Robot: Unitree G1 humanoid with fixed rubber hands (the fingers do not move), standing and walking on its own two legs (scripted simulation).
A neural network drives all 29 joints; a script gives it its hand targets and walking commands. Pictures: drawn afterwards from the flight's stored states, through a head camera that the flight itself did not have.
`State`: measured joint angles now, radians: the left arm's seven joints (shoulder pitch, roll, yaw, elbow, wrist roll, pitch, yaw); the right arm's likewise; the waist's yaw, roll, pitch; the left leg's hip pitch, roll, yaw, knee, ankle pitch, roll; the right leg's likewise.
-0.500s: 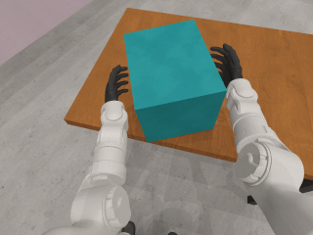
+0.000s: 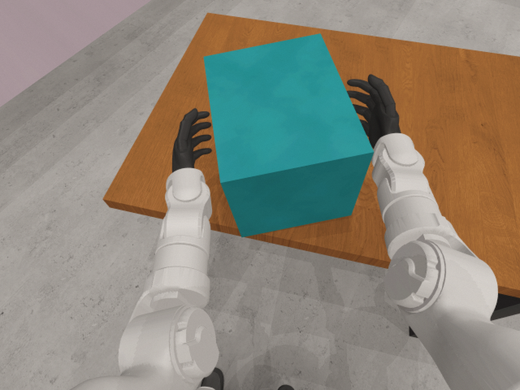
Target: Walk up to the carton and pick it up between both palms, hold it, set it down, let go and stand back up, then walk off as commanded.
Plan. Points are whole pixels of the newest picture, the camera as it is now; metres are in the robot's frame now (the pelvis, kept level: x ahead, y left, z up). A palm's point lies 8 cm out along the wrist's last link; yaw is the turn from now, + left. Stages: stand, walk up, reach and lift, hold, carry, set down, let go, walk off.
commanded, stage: reach and lift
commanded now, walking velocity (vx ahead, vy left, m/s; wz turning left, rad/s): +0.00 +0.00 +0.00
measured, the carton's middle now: (279, 138) +0.51 +0.02 +0.03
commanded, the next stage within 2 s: none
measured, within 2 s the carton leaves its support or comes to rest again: leaves its support in 1.32 s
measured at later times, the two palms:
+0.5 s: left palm (191, 163) +0.41 +0.15 +0.07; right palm (387, 140) +0.47 -0.14 +0.09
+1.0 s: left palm (182, 174) +0.39 +0.16 +0.07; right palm (381, 158) +0.43 -0.13 +0.09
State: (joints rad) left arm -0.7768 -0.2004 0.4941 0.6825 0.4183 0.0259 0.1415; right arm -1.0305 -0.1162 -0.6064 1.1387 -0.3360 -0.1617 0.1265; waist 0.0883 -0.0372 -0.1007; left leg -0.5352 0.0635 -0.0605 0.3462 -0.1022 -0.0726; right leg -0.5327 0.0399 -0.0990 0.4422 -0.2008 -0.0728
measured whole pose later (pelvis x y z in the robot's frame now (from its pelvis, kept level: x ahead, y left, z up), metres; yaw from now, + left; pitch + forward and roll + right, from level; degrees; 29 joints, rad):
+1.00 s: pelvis -0.01 +0.01 +0.00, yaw +0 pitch +14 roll +0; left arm -0.75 -0.20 0.51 0.68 0.41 0.03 0.14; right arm -0.88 -0.10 -0.36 1.10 -0.30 -0.25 -0.03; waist 0.06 -0.04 -0.10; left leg -0.52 0.06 -0.06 0.35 -0.08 -0.07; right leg -0.50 0.04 -0.10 0.41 -0.16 -0.07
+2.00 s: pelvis -0.03 +0.04 +0.01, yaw +0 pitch +5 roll +0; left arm -0.74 -0.09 0.45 0.58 0.25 0.32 0.06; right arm -0.81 -0.02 -0.19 0.86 -0.10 0.07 -0.14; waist -0.03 -0.04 -0.10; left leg -0.37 0.02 -0.06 0.35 -0.07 -0.04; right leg -0.33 0.00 -0.10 0.37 -0.14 -0.03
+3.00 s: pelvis -0.03 +0.05 +0.01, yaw +1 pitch -3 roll +0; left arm -0.73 -0.06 0.44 0.44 0.30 0.53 0.00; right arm -0.77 0.01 -0.14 0.73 0.00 0.23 -0.20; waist -0.07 -0.05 -0.07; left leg -0.20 0.01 -0.06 0.35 -0.09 -0.02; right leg -0.16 -0.02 -0.10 0.36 -0.16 -0.02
